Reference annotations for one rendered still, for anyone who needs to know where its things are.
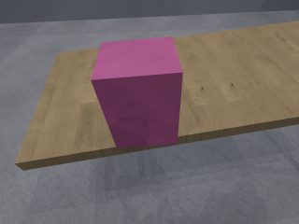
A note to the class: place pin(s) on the carton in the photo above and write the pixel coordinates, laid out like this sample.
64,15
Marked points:
138,84

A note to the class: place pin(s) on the table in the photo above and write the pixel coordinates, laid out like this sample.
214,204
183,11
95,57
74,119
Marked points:
236,81

